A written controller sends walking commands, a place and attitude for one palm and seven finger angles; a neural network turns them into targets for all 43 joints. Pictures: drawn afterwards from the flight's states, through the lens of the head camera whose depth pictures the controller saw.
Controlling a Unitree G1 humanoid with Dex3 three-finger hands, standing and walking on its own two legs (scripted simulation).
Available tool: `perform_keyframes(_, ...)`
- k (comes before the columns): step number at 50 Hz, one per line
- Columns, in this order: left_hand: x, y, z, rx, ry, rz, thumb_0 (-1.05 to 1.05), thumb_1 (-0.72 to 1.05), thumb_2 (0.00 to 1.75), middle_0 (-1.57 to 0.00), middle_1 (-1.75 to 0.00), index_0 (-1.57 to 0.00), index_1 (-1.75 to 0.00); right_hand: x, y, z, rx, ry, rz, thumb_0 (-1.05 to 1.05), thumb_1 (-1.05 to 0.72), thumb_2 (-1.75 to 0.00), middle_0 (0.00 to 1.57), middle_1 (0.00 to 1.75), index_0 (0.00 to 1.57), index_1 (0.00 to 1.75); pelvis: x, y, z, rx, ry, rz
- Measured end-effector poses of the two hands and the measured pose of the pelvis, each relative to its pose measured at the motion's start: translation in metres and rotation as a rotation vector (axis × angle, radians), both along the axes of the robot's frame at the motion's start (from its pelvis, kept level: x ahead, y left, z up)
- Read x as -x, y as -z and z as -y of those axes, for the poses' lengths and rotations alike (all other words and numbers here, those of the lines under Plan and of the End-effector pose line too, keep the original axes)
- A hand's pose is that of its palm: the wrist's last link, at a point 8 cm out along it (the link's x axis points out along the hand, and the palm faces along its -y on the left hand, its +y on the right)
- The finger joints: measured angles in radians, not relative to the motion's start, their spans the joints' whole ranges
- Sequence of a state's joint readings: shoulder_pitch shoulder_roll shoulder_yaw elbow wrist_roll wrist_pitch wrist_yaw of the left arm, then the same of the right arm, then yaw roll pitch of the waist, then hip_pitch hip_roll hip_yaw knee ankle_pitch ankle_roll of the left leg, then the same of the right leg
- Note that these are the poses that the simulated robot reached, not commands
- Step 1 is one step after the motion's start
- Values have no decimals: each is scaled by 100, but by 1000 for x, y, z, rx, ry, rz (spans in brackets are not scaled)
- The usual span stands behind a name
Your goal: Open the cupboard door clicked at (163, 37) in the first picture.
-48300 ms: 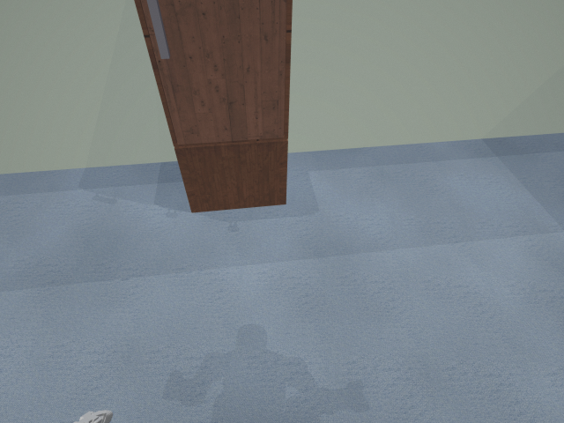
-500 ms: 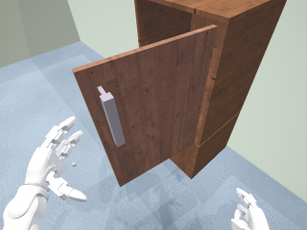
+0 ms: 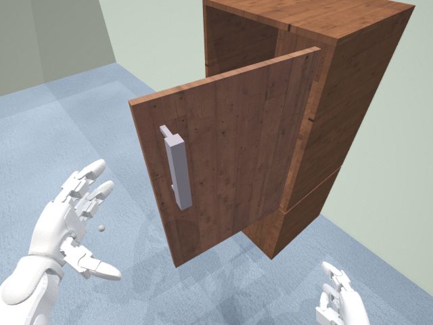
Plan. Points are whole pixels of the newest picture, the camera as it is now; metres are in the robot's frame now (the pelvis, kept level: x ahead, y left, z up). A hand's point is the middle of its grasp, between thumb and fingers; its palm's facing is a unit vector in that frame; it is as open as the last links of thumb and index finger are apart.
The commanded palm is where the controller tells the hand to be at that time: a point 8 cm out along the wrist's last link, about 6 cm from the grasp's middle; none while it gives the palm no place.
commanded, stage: draw the hand back to the body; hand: left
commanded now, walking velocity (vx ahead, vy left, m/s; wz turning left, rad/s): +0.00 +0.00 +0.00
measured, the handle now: (175, 168) +0.37 +0.13 +0.11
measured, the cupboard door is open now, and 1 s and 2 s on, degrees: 81 81 81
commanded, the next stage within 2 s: step back with the hand held close in 1.06 s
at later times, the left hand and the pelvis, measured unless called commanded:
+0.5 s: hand (78, 207) +0.24 +0.25 +0.15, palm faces +0.39 -0.84 -0.37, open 11.3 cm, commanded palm +0.19 +0.29 +0.17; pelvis +0.03 +0.00 +0.02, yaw -2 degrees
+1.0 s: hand (75, 206) +0.24 +0.24 +0.16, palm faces +0.43 -0.82 -0.38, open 7.5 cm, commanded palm +0.19 +0.28 +0.18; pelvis +0.03 -0.02 +0.02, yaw -2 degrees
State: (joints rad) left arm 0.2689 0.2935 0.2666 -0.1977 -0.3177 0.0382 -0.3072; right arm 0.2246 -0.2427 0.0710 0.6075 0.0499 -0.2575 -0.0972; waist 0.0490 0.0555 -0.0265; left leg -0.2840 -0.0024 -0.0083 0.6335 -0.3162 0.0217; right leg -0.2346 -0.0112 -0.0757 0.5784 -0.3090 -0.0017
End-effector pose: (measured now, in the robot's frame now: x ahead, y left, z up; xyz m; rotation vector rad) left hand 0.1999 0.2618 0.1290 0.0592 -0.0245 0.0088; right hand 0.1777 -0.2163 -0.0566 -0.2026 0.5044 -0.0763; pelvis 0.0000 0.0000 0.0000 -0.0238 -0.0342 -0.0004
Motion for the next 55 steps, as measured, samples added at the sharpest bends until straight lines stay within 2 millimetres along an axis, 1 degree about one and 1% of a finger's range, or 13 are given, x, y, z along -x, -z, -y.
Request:
perform_keyframes(4,6,-9,-8,-151,-165,17,-1,-39,35,-16,-30,-15,-30,-4,-3,-4,22,-12,-16,1,-90,-90,21,30,20,30,-1,-4,-2,-1,5,15)
perform_keyframes(7,12,-13,-11,-204,-264,34,-1,-31,38,-16,-30,-16,-30,-5,-3,-7,27,-17,-48,1,-90,-90,21,30,20,30,-3,-7,-4,-4,9,21)
perform_keyframes(10,14,-17,-12,-238,-317,46,-1,-22,42,-17,-30,-16,-30,-5,1,-8,29,-21,-89,1,-90,-90,21,30,20,30,-6,-10,-5,-8,10,26)
perform_keyframes(18,5,-28,-18,-306,-366,64,0,4,53,-18,-30,-17,-30,-6,10,-8,11,-6,-168,1,-90,-90,21,30,21,30,-17,-15,-5,-15,20,36)
perform_keyframes(25,0,-38,-22,-349,-383,69,0,28,64,-19,-30,-18,-30,-13,12,1,-3,18,-187,1,-90,-90,21,30,20,30,-26,-16,-1,-16,29,35)
perform_keyframes(35,3,-48,-27,-379,-434,80,1,63,79,-20,-30,-20,-30,-25,10,16,7,34,-187,1,-90,-90,21,30,20,30,-33,-16,8,-16,29,32)
perform_keyframes(39,5,-48,-28,-376,-450,81,1,75,84,-21,-30,-20,-30,-29,9,21,10,36,-183,1,-90,-90,21,30,20,30,-33,-16,11,-16,28,32)
perform_keyframes(45,5,-44,-22,-359,-445,73,1,85,88,-21,-30,-20,-30,-29,8,23,10,36,-176,1,-90,-90,21,30,20,30,-32,-17,14,-16,26,36)
perform_keyframes(50,6,-47,-18,-366,-434,84,2,87,89,-21,-30,-21,-30,-26,8,23,3,37,-173,1,-90,-90,21,30,20,30,-30,-17,16,-17,27,39)
perform_keyframes(55,9,-49,-19,-370,-434,89,2,89,90,-21,-30,-21,-30,-21,9,22,-6,38,-180,1,-90,-90,21,30,20,30,-28,-17,16,-16,27,43)
